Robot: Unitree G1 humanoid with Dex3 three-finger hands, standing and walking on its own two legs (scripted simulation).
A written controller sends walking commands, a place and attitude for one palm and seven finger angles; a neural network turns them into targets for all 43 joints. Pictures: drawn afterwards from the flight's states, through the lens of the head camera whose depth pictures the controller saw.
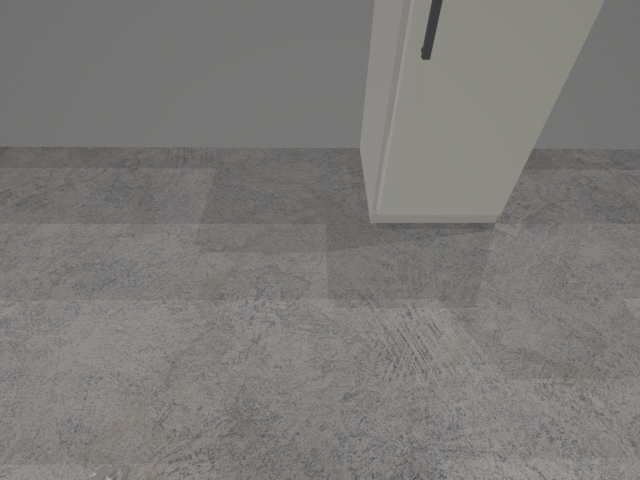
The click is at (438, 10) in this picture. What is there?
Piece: fridge door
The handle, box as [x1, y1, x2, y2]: [421, 0, 442, 59]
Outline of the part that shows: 442,0 432,0 424,43 421,48 422,59 429,59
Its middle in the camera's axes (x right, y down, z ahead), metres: +0.31 -0.68 +1.02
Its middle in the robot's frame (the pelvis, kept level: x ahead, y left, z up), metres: +1.25 -0.25 +0.20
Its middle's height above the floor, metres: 0.97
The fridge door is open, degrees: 0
